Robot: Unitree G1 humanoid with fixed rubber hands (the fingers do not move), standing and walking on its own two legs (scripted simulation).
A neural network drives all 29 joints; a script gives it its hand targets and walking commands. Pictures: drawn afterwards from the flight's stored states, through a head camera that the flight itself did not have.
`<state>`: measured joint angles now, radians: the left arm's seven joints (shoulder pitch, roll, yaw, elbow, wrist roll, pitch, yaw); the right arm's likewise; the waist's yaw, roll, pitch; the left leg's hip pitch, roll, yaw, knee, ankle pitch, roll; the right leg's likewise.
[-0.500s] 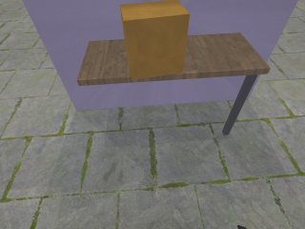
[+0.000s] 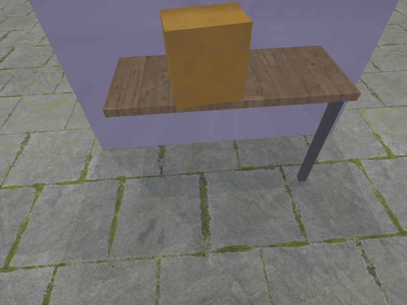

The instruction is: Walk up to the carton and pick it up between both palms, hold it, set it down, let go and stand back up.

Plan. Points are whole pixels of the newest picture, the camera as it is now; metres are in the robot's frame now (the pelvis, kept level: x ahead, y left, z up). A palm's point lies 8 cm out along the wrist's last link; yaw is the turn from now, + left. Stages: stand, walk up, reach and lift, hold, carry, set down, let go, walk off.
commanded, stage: stand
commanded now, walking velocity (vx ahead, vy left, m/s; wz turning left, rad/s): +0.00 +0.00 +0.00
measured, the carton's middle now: (204, 57) +0.93 +0.01 +0.03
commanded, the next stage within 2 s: walk up in 0.84 s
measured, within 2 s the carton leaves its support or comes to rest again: neither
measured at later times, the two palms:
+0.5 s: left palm out of the picture +0.00 +0.23 -0.13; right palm out of the picture +0.00 -0.23 -0.13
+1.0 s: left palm out of the picture -0.04 +0.21 -0.14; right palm out of the picture -0.04 -0.21 -0.14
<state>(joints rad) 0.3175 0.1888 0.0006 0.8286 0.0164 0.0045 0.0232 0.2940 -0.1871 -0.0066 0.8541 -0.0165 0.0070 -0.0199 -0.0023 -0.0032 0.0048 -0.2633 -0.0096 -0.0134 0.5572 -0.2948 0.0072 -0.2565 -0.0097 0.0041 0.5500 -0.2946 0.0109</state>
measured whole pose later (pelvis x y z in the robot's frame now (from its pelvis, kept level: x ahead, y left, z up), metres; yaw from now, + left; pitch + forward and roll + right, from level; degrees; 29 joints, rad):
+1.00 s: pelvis -0.01 +0.00 +0.01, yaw +0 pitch -2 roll +0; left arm 0.34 0.13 0.00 1.09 0.01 0.00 0.03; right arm 0.33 -0.13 0.00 1.11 -0.01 0.00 -0.03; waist 0.00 0.00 0.02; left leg -0.21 -0.01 -0.02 0.46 -0.23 0.00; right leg -0.20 -0.01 0.01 0.46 -0.23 0.01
